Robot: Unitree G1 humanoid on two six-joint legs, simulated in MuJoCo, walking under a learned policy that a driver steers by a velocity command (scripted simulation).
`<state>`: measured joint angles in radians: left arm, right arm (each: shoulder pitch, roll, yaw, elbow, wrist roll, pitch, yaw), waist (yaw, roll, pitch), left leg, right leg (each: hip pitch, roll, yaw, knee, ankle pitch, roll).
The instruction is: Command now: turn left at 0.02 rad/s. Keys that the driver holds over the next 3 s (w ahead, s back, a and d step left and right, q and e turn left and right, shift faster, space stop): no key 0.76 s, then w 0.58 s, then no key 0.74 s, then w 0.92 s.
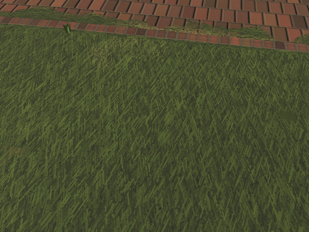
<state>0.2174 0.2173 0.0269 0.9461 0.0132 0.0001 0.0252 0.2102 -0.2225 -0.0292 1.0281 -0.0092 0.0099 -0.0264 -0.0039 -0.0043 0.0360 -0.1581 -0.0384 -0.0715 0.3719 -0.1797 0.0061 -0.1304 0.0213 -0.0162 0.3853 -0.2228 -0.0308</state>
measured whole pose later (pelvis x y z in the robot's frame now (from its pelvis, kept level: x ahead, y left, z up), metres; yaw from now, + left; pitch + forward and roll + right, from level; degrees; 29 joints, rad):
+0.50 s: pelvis +0.00 +0.00 +0.00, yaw +0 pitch -2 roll +0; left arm 0.28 0.18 0.00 1.10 0.01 0.00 0.03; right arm 0.24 -0.18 0.00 1.16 -0.01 0.00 -0.04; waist 0.00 0.00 0.03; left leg -0.16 -0.04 -0.07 0.37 -0.18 0.01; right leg -0.14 0.02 -0.01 0.38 -0.22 -0.03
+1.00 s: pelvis +0.04 +0.01 +0.00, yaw +0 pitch +0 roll +0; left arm 0.41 0.19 0.04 1.13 0.02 -0.01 0.03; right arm 0.30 -0.17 -0.01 1.10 -0.03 -0.03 0.00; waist 0.02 -0.02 -0.03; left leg -0.30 -0.01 0.04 0.70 -0.42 0.06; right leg -0.10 0.02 0.00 0.40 -0.30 -0.05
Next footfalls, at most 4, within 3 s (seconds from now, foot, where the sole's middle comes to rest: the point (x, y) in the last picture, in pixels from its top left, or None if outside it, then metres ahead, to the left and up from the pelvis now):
1.50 right None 0.44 -0.03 -0.78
1.90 left None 0.42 0.16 -0.78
2.42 right None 0.52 -0.06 -0.78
2.88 left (144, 164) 0.87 0.08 -0.78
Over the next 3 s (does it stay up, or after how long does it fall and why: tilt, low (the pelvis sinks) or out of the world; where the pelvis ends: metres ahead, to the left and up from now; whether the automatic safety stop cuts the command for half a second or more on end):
stays up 0.77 0.03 -0.01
